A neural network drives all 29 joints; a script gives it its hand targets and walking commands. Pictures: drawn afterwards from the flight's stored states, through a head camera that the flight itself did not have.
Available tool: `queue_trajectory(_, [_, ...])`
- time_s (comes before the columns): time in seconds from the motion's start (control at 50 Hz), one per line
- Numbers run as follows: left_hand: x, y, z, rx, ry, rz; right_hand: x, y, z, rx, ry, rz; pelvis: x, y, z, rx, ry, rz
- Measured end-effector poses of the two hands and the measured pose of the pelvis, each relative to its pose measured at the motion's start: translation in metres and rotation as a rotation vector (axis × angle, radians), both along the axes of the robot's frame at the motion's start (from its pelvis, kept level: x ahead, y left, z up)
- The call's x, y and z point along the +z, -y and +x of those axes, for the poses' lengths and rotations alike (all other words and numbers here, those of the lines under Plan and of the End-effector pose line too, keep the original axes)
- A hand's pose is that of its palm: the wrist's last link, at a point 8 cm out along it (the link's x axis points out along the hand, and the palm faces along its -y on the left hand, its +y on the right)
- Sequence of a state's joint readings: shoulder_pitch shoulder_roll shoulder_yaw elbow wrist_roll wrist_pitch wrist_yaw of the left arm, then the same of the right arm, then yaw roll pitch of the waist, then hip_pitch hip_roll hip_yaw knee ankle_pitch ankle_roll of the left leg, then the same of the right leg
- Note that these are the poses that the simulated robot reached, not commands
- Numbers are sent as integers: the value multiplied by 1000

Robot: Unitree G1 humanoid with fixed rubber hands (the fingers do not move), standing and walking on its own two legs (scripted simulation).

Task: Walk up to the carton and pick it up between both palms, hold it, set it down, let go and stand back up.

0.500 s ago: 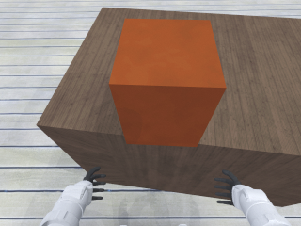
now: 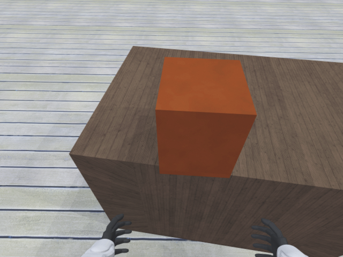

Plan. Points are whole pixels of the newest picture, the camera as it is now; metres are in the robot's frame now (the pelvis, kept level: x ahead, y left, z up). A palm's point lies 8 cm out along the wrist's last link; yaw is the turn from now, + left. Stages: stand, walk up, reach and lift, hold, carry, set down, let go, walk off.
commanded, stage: reach and lift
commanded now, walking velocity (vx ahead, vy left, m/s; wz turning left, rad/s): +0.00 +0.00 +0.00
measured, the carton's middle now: (198, 119) +0.47 -0.04 +0.07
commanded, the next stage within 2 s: none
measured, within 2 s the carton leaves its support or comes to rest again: neither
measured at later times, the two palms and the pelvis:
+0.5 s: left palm (93, 253) +0.16 +0.19 -0.03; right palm out of the picture +0.15 -0.23 -0.04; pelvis -0.04 +0.00 -0.01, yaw -2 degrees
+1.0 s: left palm (96, 213) +0.22 +0.19 +0.02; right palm (288, 221) +0.22 -0.23 +0.02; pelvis +0.01 -0.01 +0.00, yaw +0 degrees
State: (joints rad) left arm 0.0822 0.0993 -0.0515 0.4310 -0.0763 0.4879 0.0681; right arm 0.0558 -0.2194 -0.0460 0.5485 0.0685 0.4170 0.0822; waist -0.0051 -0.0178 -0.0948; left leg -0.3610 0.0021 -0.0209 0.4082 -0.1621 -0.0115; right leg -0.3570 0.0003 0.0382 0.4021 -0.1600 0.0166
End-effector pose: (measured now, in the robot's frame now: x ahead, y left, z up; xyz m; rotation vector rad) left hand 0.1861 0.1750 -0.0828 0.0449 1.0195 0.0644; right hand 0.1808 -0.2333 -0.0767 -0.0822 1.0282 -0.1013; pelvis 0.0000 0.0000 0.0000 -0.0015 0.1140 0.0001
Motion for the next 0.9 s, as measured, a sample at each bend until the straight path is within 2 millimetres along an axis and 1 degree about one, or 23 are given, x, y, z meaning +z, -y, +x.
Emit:
queue_trajectory(0.08, [5,4,-22,13,34,18,5,4,-24,1,15,-7,1,-1,-10,-3,79,1])
queue_trajectory(0.18, [13,-6,-45,54,99,58,2,10,-53,-5,44,-4,-1,0,-21,-4,141,3])
queue_trajectory(0.22, [16,-10,-50,64,123,66,3,11,-59,-3,77,-2,-2,1,-25,-5,156,3])
queue_trajectory(0.26, [18,-12,-52,64,144,69,6,11,-60,0,122,-1,-3,1,-28,-7,170,3])
queue_trajectory(0.36, [26,-14,-48,33,199,67,17,3,-50,9,225,6,-6,1,-34,-16,203,5])
queue_trajectory(0.48, [45,-15,-29,4,293,53,34,-7,-35,9,301,2,-8,-3,-39,-27,226,3])
queue_trajectory(0.56, [58,-10,-13,2,333,37,45,-4,-26,6,323,0,-6,-4,-39,-25,231,3])
queue_trajectory(0.64, [71,-2,5,18,374,35,57,6,-11,13,361,-3,-5,-1,-37,-11,220,8])
queue_trajectory(0.7, [77,0,12,31,384,45,63,11,1,7,383,7,-3,4,-33,-7,206,7])
queue_trajectory(0.74, [76,-2,13,36,376,52,64,11,6,-1,386,16,-2,8,-29,-7,199,6])
queue_trajectory(0.84, [71,-12,12,50,357,49,65,-1,13,-13,390,29,1,13,-15,-13,168,2])
queue_trajectory(0.9, [78,-15,17,42,393,33,74,-8,21,-9,418,21,2,13,-7,-9,143,1])
